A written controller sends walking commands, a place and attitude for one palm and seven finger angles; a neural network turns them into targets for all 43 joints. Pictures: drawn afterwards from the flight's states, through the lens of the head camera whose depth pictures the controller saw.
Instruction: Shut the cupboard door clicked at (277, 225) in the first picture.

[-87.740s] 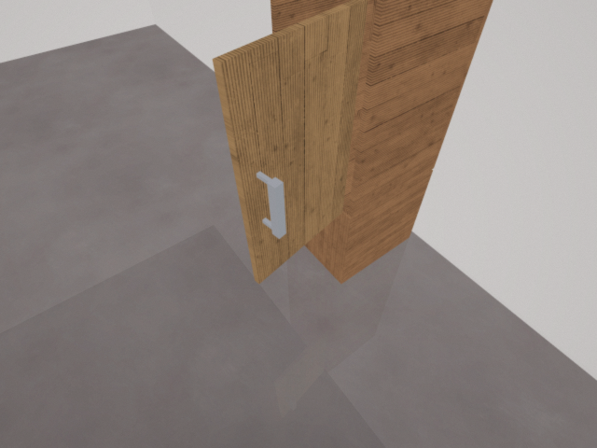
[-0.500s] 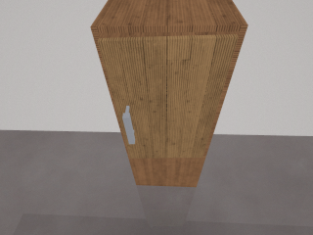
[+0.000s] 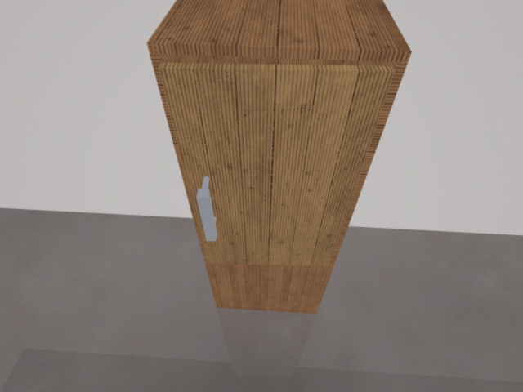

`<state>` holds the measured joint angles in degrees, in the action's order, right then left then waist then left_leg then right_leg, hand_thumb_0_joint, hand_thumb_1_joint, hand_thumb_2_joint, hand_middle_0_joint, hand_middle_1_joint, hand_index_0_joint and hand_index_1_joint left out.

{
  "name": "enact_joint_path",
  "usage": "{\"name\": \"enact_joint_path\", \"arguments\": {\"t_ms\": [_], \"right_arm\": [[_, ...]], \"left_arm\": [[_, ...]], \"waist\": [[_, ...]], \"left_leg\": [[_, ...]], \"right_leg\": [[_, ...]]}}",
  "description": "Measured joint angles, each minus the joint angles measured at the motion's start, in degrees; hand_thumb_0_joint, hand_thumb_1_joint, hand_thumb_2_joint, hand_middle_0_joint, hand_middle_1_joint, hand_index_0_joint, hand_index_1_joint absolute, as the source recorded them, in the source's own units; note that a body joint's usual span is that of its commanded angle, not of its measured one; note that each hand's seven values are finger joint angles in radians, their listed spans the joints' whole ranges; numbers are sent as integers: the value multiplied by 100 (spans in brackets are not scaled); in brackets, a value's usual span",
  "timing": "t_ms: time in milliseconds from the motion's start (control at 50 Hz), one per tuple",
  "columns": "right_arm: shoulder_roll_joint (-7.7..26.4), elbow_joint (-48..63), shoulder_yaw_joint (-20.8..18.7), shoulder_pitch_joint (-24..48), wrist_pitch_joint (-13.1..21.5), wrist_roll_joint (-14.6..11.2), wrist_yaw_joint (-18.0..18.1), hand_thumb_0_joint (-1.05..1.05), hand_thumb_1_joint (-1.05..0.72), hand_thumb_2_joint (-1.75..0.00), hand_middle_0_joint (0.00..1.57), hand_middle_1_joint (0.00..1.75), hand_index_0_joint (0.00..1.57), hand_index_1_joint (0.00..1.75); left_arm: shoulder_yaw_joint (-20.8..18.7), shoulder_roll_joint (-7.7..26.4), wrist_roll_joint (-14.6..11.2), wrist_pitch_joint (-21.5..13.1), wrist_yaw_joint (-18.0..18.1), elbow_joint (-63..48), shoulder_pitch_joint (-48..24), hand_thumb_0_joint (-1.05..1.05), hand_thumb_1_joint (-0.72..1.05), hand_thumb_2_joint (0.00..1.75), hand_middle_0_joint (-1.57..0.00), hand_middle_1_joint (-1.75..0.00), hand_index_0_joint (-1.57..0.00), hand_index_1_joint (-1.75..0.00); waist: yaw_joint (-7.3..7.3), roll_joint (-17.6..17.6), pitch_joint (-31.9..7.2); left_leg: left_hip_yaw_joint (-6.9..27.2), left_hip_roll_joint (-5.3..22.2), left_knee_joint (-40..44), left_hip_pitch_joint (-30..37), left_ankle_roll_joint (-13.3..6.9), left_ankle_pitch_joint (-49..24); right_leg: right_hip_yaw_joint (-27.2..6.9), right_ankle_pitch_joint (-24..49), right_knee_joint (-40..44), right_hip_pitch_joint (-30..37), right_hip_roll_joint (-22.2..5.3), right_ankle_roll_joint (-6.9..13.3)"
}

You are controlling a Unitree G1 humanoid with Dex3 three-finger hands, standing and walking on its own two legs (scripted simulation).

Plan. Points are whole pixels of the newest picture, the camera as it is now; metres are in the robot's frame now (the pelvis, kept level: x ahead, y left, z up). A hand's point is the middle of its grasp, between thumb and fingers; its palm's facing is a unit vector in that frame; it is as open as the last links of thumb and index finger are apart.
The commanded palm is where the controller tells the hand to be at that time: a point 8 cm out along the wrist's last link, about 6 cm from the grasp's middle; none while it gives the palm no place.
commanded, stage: look again from close up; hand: left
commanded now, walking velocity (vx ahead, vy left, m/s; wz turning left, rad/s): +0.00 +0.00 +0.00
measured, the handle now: (208, 209) +0.48 +0.15 -0.06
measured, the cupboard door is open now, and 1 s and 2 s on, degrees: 2 2 2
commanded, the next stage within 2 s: raise the hand and make a fist in 0.10 s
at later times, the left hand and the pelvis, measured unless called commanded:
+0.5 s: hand (173, 358) +0.18 +0.15 -0.03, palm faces +0.06 -1.00 -0.02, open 6.7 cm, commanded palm +0.11 +0.21 -0.07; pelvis -0.04 -0.04 -0.07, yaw +3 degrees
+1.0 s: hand (159, 377) +0.16 +0.17 -0.07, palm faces +0.03 -1.00 -0.02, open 4.3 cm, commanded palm +0.12 +0.22 -0.07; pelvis -0.05 -0.03 -0.12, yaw +3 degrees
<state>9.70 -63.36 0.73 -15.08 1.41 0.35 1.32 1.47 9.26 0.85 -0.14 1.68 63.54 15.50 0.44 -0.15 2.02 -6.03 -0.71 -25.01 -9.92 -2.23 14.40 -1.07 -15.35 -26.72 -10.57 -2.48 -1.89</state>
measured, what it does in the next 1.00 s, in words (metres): lowers itself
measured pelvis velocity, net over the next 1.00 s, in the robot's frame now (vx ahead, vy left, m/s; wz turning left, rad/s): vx -0.05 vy -0.03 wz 0.05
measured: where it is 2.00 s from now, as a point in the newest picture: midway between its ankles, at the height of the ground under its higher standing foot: outside the picture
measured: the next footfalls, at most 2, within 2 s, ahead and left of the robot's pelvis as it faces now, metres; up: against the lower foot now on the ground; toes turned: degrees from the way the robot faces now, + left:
none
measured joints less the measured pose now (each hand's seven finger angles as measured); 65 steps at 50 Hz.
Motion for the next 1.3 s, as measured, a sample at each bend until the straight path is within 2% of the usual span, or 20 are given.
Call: {"name": "enact_joint_path", "arguments": {"t_ms": [220,240,260,280,300,340,380,420,480,520,580,640,700,740,800,860,940,1040,1140,1300], "right_arm": [[21,-33,-25,67,-7,-7,9,1,-92,-90,20,30,20,30],[20,186,7,3,105,-22,77,1,-92,-90,20,30,20,30],[18,475,35,-158,373,-87,196,1,-92,-90,20,30,20,30],[38,725,30,-323,673,-140,281,1,-92,-90,20,30,20,30],[82,926,7,-433,961,-190,309,1,-91,-90,20,30,20,30],[225,1309,-86,-477,1358,-187,259,1,-91,-90,20,30,20,30],[359,1659,-183,-323,1561,-125,156,1,-91,-90,20,30,20,30],[431,2010,-294,-94,1672,-68,26,1,-91,-90,20,30,20,30],[502,2526,-438,260,1737,-43,-126,1,-91,-90,20,30,20,30],[561,2863,-521,453,1683,-90,-149,1,-91,-90,20,30,20,30],[658,3308,-590,626,1555,-169,-61,1,-91,-90,20,30,20,30],[653,3538,-561,693,1500,-182,61,1,-91,-90,20,30,20,30],[559,3536,-417,694,1480,-148,167,1,-91,-90,20,30,20,30],[472,3451,-288,681,1454,-132,210,1,-91,-90,20,30,20,30],[320,3311,-98,631,1371,-150,247,1,-90,-90,20,30,20,30],[158,3226,21,500,1252,-182,246,1,-90,-90,20,30,20,30],[28,3179,39,238,1125,-185,227,1,-90,-90,20,30,21,30],[138,3175,-35,-19,1091,-145,202,1,-90,-90,21,30,20,30],[359,3228,-126,-49,1090,-124,185,1,-90,-90,20,30,20,30],[436,3493,-165,200,997,-107,166,1,-90,-90,20,30,20,30]], "left_arm": [[-18,-59,19,-80,52,30,-3,1,91,90,-20,-30,-20,-30],[-315,-49,-110,289,18,-929,271,1,92,90,-20,-30,-20,-30],[-388,37,-307,381,72,-2081,626,2,92,90,-21,-30,-21,-31],[-365,119,-522,249,162,-3096,944,3,93,90,-21,-30,-21,-31],[-350,168,-677,82,246,-3884,1113,3,93,90,-21,-30,-21,-31],[-423,152,-847,-415,257,-4733,978,3,93,90,-22,-32,-22,-32],[-633,79,-997,-1185,-1,-4920,575,2,93,90,-24,-34,-23,-34],[-845,30,-1206,-2053,-509,-4900,256,2,93,90,-26,-36,-25,-36],[-1032,32,-1457,-3299,-1565,-4835,111,1,92,90,-30,-40,-29,-41],[-1087,89,-1571,-3628,-2152,-4821,185,1,92,90,-33,-44,-33,-44],[-1103,161,-1744,-3327,-2507,-4983,494,1,91,90,-38,-49,-38,-50],[-1136,209,-1813,-3000,-2343,-5416,892,2,91,90,-44,-55,-44,-56],[-1153,282,-1806,-2990,-2138,-6002,1119,2,91,90,-49,-61,-49,-62],[-1141,336,-1820,-3020,-2133,-6272,1056,2,90,90,-53,-65,-52,-66],[-1078,404,-1838,-2823,-2253,-6427,759,2,90,90,-58,-71,-58,-71],[-1027,449,-1828,-2369,-2313,-6427,516,2,90,90,-63,-77,-63,-77],[-1079,430,-1802,-1972,-2119,-6428,539,2,90,90,-71,-85,-71,-85],[-1109,371,-1744,-2158,-1776,-6509,768,2,91,90,-80,-95,-80,-95],[-984,366,-1673,-2420,-1687,-6605,917,2,91,90,-89,-105,-89,-105],[-863,409,-1549,-2422,-1558,-6798,992,2,91,90,-104,-121,-103,-121]], "waist": [[-8,-46,-48],[-43,-16,39],[-31,42,41],[-16,68,-40],[-45,59,-132],[-170,-51,-297],[-245,-104,-518],[-224,-38,-742],[-137,160,-982],[-71,251,-1050],[58,240,-1063],[184,161,-1055],[288,70,-1055],[329,1,-1055],[325,-108,-1041],[241,-186,-1039],[99,-225,-1078],[1,-217,-1114],[-27,-173,-1134],[-16,-101,-1150]], "left_leg": [[85,127,-61,-34,118,22],[117,148,-200,-90,132,73],[132,144,-308,-161,144,117],[151,130,-399,-243,163,155],[204,106,-510,-348,180,191],[387,77,-883,-732,194,287],[480,77,-1395,-1357,212,420],[455,114,-1978,-2055,251,595],[465,172,-2959,-3073,321,886],[492,212,-3598,-3632,355,1185],[601,248,-4319,-4209,394,1430],[747,278,-4797,-4586,428,1636],[889,298,-5074,-4850,424,1726],[969,305,-5191,-4998,422,1744],[1028,312,-5271,-5154,407,1733],[991,315,-5224,-5195,377,1696],[859,322,-5048,-5108,299,1650],[744,291,-4903,-5022,207,1630],[707,241,-4921,-5047,134,1658],[718,217,-4952,-5036,92,1702]], "right_leg": [[88,-13,29,30,121,101],[121,-42,-71,-1,136,113],[135,-113,-245,-100,127,135],[155,-199,-406,-202,107,156],[208,-286,-543,-289,78,166],[390,-432,-839,-555,33,178],[476,-591,-1334,-1138,12,209],[438,-791,-1982,-1882,22,263],[359,-1145,-3033,-2967,82,354],[353,-1368,-3653,-3526,113,374],[433,-1641,-4319,-4051,144,434],[564,-1799,-4681,-4333,172,469],[696,-1862,-4845,-4502,197,488],[771,-1865,-4894,-4596,210,490],[824,-1827,-4900,-4702,223,474],[787,-1762,-4827,-4745,226,432],[661,-1669,-4651,-4702,229,353],[552,-1612,-4497,-4636,196,263],[518,-1628,-4489,-4642,148,196],[527,-1649,-4467,-4594,129,154]]}}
